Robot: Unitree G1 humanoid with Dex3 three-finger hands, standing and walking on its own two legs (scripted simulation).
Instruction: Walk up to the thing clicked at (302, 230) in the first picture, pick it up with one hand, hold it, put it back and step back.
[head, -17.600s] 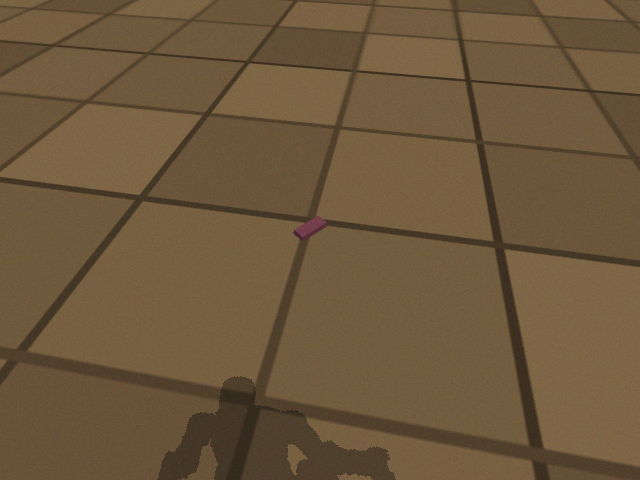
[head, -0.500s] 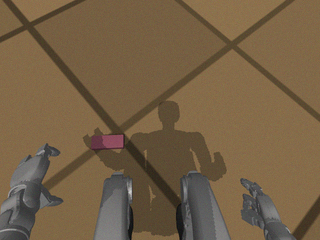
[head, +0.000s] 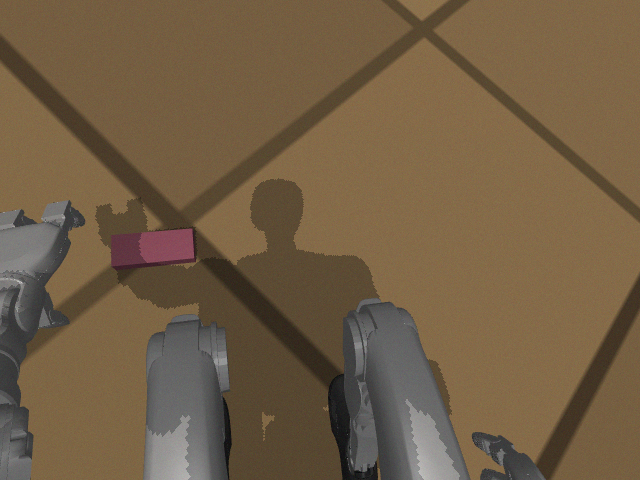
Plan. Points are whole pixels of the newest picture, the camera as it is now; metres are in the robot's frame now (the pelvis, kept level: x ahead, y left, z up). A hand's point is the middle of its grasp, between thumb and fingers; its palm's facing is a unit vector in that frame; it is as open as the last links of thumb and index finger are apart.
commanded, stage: rise first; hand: left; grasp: from above
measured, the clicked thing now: (154, 248) +0.50 +0.24 -0.36
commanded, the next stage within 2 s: none
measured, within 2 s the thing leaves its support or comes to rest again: neither
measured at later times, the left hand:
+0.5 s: hand (77, 260) +0.43 +0.31 -0.20, palm faces -0.44 -0.06 -0.89, open 14.0 cm
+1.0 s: hand (91, 256) +0.45 +0.31 -0.23, palm faces -0.45 -0.08 -0.89, open 13.9 cm
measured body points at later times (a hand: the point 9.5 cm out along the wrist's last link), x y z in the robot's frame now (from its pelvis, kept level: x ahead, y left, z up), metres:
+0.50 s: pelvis +0.01 +0.00 -0.04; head +0.24 +0.06 +0.34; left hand +0.45 +0.31 -0.15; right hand +0.09 -0.27 -0.16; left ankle +0.09 +0.13 -0.34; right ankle +0.10 -0.13 -0.34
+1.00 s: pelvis +0.02 +0.00 -0.05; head +0.26 +0.07 +0.32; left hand +0.46 +0.31 -0.18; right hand +0.08 -0.28 -0.16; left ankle +0.09 +0.13 -0.34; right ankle +0.10 -0.13 -0.34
